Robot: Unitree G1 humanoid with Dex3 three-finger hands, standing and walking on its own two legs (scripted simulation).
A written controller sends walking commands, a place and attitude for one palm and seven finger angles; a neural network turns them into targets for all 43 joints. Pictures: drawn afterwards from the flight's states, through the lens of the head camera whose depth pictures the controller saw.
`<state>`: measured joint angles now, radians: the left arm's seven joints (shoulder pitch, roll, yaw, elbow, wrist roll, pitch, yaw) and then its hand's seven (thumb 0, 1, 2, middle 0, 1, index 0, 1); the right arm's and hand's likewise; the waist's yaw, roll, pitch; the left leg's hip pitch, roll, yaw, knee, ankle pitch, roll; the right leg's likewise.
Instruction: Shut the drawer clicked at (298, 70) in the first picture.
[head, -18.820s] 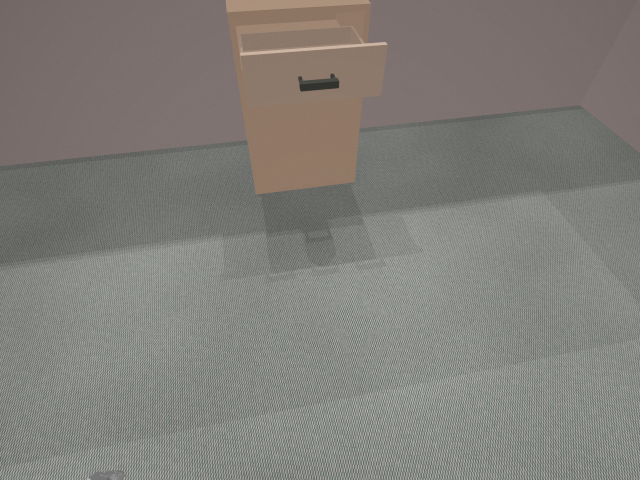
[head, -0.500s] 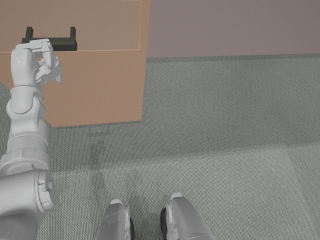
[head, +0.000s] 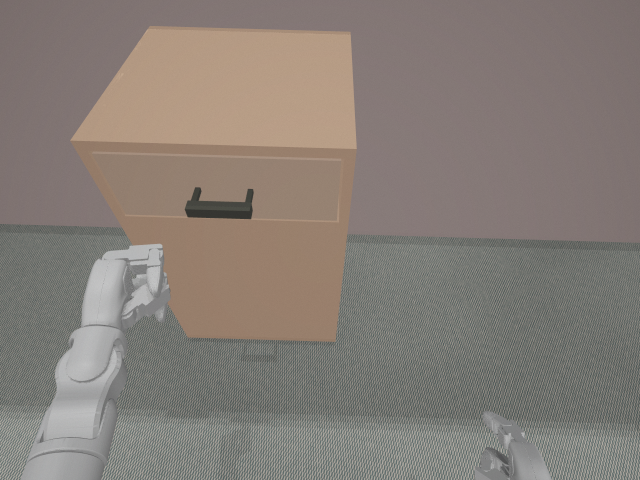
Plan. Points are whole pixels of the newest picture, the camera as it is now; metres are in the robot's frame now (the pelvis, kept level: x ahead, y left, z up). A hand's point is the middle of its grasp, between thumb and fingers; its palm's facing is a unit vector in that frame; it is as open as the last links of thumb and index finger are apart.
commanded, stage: draw the hand back to the body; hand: left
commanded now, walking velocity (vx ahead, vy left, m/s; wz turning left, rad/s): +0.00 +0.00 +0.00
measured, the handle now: (221, 201) +0.59 +0.21 -0.05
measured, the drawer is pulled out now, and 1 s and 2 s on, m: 0.00 0.00 0.00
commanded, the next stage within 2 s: step back with the hand held close in 0.76 s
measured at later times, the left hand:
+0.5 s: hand (55, 348) +0.21 +0.23 +0.17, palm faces +0.37 -0.86 -0.35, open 3.3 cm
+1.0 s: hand (17, 370) +0.18 +0.23 +0.20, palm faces +0.42 -0.81 -0.42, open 3.3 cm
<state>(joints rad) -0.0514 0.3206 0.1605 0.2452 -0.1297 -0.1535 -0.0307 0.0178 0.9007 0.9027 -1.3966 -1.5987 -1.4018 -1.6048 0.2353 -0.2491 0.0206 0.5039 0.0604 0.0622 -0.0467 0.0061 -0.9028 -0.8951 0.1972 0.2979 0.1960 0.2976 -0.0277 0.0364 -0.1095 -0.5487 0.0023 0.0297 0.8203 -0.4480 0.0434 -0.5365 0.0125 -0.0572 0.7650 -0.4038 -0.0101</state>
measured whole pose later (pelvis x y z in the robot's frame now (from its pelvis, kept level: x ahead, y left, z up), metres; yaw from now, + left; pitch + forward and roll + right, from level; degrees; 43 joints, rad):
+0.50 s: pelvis +0.01 -0.01 +0.03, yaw +1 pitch -2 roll -1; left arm 0.45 0.33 0.24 -0.36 -0.09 -0.04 0.10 0.02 0.90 0.90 -1.40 -1.60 -1.40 -1.60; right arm 0.21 -0.23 0.05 0.57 0.02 -0.06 -0.06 0.01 -0.90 -0.90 0.20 0.30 0.20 0.30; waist 0.05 0.07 -0.02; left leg -0.11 -0.01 0.03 0.46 -0.30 0.03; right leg -0.11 0.02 -0.06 0.42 -0.27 -0.02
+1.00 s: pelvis +0.00 -0.02 +0.03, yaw +1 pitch -2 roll -1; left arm 0.54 0.33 0.34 -0.45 -0.06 -0.16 0.11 0.02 0.89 0.90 -1.40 -1.60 -1.41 -1.60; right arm 0.21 -0.23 0.02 0.59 0.01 -0.09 -0.06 0.01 -0.90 -0.90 0.20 0.30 0.20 0.30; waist 0.03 0.08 -0.01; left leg -0.15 0.01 0.02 0.48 -0.29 0.02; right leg -0.13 0.04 -0.07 0.41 -0.25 -0.03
